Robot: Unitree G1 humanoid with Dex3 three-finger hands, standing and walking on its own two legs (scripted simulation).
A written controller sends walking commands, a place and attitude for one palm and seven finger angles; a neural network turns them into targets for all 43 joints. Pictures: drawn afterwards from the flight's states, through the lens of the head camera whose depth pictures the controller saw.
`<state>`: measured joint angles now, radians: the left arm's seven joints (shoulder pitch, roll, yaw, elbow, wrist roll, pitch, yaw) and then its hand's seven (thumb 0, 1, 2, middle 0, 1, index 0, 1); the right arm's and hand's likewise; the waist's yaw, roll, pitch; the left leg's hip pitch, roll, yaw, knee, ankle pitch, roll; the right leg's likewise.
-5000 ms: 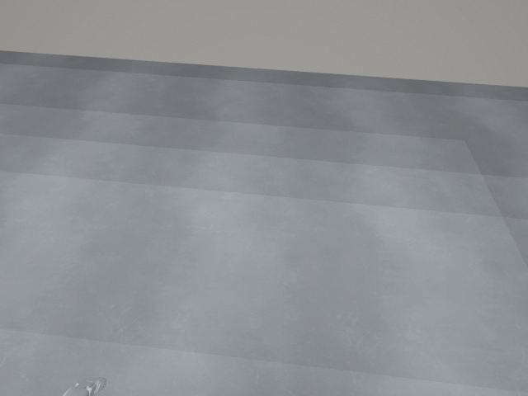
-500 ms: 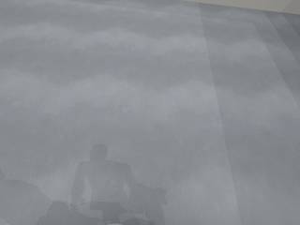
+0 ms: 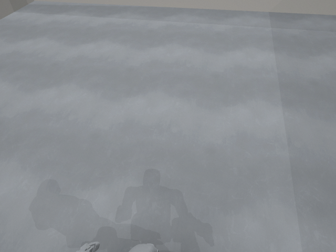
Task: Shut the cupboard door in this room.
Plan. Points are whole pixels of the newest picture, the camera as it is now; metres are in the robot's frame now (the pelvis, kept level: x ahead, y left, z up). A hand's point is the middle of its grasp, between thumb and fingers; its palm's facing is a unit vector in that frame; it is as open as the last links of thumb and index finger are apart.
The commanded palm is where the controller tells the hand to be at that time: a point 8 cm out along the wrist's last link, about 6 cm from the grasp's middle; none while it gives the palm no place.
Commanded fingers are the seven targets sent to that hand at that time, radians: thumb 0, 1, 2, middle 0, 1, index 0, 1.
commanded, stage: turn or walk to find it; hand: left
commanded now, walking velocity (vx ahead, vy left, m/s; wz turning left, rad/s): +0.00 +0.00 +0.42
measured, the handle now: out of the picture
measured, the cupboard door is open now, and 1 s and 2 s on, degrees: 92 92 92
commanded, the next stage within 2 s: none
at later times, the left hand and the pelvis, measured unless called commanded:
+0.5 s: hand out of the picture -0.03 +0.28 -0.17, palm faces +0.24 -0.94 -0.24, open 7.4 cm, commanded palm none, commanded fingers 0.00 0.90 0.90 -0.20 -0.30 -0.20 -0.30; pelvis -0.03 +0.05 +0.00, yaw +12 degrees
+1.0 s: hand out of the picture -0.07 +0.21 -0.15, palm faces +0.43 -0.87 -0.25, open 7.4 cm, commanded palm none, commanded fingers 0.00 0.90 0.90 -0.20 -0.30 -0.20 -0.30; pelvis -0.05 +0.01 +0.01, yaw +26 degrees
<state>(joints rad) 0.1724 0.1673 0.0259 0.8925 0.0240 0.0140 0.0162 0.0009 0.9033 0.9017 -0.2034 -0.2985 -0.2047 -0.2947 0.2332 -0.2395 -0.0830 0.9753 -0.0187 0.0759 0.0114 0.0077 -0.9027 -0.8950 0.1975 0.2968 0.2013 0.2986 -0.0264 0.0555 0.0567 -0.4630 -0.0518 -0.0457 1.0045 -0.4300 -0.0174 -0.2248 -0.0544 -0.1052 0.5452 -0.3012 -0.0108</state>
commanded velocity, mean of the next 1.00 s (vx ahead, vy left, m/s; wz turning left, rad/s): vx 0.00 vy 0.00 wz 0.42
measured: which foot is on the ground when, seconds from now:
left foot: up 0.00-0.26, down 0.28-0.76, up 0.78-1.00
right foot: down 0.00-0.28, up 0.30-0.74, down 0.76-1.00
